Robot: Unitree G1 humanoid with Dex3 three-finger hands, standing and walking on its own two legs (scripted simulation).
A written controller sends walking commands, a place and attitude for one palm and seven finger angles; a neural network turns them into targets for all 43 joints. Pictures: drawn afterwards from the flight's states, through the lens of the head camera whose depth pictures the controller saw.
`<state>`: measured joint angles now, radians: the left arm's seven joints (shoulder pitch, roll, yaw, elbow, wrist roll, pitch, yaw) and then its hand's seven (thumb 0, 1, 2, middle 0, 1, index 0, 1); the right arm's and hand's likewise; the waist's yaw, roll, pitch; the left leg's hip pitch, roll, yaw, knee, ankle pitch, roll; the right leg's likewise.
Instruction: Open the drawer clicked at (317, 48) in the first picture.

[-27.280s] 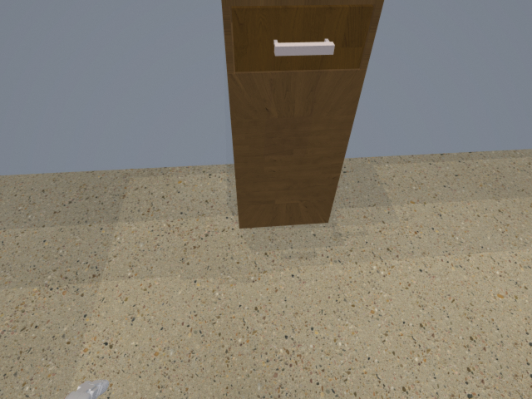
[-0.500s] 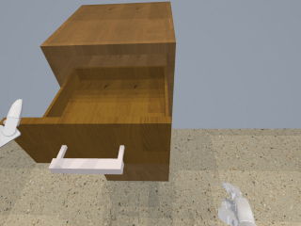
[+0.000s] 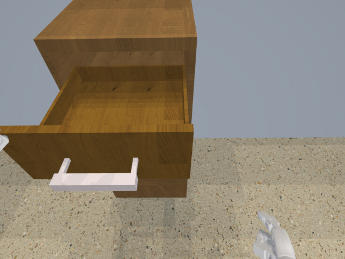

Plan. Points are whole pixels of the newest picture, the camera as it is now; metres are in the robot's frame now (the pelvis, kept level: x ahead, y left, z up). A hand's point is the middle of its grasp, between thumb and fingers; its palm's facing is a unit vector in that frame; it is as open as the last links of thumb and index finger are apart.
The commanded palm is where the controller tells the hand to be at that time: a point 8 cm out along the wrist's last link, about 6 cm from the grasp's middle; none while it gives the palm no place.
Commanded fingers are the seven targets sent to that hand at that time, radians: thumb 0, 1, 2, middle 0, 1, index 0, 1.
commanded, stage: step back with the hand held close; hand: left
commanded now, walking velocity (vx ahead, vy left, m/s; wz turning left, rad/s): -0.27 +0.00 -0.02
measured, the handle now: (98, 172) +0.26 +0.18 +0.10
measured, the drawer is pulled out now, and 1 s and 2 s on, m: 0.30 0.30 0.30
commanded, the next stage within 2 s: stop stepping back and stand still in 0.80 s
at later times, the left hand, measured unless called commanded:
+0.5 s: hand out of the picture +0.11 +0.25 +0.28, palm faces +0.57 -0.73 -0.38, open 7.4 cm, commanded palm +0.05 +0.30 +0.29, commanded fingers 0.00 0.90 0.90 -0.20 -0.30 -0.20 -0.30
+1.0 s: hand out of the picture -0.01 +0.21 +0.28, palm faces +0.45 -0.76 -0.48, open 7.4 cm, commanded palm -0.10 +0.28 +0.29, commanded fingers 0.00 0.90 0.90 -0.20 -0.30 -0.20 -0.30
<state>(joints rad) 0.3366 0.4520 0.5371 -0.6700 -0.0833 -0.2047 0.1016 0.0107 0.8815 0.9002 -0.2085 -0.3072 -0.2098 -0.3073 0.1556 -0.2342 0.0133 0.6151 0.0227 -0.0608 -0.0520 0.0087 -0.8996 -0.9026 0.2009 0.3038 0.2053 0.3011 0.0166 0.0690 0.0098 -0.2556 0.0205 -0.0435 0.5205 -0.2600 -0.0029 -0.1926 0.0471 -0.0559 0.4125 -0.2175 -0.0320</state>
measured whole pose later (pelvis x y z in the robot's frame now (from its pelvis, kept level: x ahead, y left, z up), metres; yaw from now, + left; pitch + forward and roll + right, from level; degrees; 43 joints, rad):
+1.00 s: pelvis -0.24 +0.00 -0.02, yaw -3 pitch +4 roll -3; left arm 0.30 0.54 0.65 -0.80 -0.11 -0.26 0.11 0.01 0.88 0.90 -0.21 -0.30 -0.21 -0.31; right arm 0.07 -0.16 0.02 0.62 0.01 -0.11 -0.01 0.01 -0.90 -0.90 0.20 0.30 0.21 0.30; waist -0.01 0.03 0.05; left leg -0.65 0.05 0.00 0.60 -0.14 -0.02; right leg -0.15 0.08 -0.03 0.51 -0.44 -0.03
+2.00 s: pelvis -0.31 +0.02 +0.00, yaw +0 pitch +1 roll -1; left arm 0.49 0.57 0.62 -0.91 -0.05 -0.30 0.15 0.02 0.88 0.90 -0.22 -0.31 -0.22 -0.31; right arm 0.20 -0.17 0.02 0.59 0.01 -0.13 -0.05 0.01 -0.90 -0.90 0.20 0.30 0.20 0.30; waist 0.01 -0.03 0.04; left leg -0.30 0.05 0.08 0.55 -0.26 0.01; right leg -0.25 -0.01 -0.10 0.51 -0.27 -0.01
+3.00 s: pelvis -0.34 +0.01 +0.00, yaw +2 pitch -2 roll +0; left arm 0.35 0.17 0.02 1.12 0.01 0.02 0.02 0.01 0.91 0.90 -0.20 -0.30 -0.20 -0.30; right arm 0.27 -0.16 -0.02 1.08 -0.02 0.03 -0.02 0.01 -0.92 -0.90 0.20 0.30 0.20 0.30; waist 0.00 0.05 0.04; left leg -0.26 0.00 0.04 0.45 -0.15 0.02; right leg -0.22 -0.01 -0.06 0.45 -0.20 -0.02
